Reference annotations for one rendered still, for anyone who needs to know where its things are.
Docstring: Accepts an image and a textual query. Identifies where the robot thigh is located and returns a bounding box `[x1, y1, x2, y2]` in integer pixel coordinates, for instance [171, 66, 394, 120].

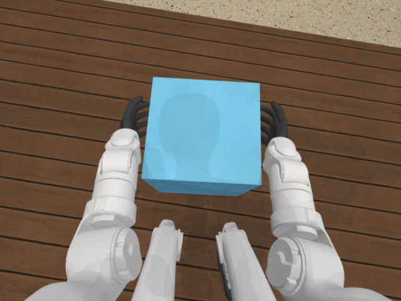
[216, 227, 276, 301]
[131, 225, 183, 301]

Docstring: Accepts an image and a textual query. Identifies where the robot right thigh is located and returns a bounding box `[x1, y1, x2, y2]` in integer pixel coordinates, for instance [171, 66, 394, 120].
[216, 227, 276, 301]

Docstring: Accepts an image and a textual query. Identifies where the robot right forearm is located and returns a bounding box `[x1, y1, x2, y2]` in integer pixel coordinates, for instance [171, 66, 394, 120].
[263, 137, 345, 279]

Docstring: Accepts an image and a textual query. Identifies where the robot left thigh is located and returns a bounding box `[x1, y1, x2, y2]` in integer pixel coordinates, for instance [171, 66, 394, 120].
[131, 225, 183, 301]

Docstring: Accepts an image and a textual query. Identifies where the left robot hand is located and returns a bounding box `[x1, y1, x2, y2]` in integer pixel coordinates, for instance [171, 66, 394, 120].
[119, 95, 150, 138]

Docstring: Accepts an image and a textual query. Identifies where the robot left forearm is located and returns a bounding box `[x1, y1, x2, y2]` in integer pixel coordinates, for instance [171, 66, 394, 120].
[66, 129, 142, 277]

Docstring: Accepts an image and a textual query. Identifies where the carton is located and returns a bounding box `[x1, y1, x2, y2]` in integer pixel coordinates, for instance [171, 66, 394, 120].
[141, 77, 262, 196]

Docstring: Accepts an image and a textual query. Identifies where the right robot hand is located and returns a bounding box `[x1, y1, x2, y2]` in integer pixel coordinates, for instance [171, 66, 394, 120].
[260, 101, 288, 147]

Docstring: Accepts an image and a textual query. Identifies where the right robot upper arm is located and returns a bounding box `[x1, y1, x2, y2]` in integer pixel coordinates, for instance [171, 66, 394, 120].
[266, 236, 393, 301]

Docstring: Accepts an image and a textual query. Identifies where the left robot upper arm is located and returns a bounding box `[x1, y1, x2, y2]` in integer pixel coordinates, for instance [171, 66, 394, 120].
[25, 226, 142, 301]

